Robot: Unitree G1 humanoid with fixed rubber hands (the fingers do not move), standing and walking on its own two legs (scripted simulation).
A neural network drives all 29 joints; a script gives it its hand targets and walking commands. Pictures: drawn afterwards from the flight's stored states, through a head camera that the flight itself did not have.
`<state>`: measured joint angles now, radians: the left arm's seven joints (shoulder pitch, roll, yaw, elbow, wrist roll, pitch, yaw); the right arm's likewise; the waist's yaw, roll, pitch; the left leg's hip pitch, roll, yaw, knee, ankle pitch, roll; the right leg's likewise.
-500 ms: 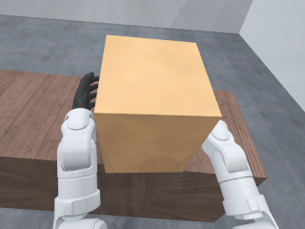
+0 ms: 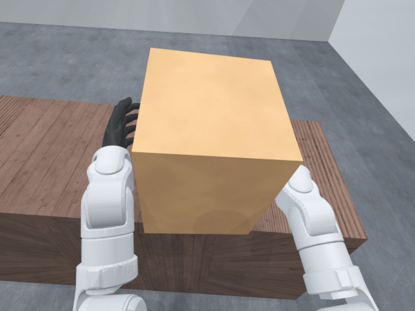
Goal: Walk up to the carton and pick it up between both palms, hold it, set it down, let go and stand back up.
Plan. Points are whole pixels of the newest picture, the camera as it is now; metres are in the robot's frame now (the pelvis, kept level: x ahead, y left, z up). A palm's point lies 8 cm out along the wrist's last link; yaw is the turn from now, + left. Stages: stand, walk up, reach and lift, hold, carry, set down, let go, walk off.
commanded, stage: hold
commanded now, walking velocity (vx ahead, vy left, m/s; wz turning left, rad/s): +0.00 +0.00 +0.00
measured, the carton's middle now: (204, 151) +0.37 +0.00 +0.15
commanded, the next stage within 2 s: none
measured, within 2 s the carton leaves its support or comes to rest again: neither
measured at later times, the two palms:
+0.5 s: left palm (117, 145) +0.36 +0.15 +0.17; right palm (286, 159) +0.34 -0.14 +0.15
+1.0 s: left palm (116, 145) +0.36 +0.15 +0.17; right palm (286, 159) +0.34 -0.14 +0.15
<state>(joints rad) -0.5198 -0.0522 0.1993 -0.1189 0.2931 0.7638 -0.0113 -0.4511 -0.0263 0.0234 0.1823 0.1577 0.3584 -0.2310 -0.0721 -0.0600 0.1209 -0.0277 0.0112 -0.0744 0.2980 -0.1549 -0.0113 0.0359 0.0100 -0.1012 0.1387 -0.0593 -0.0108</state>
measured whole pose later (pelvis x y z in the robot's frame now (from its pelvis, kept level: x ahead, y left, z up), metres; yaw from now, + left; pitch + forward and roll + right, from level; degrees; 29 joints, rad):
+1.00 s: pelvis +0.00 +0.00 +0.00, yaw +0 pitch -7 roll -1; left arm -0.54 -0.05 0.20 -0.09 0.30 0.76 0.00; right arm -0.47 -0.02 0.00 0.22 0.14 0.35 -0.22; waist -0.07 -0.07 0.12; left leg -0.04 0.01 -0.07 0.30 -0.15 -0.01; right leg 0.03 0.01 -0.11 0.15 -0.06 -0.01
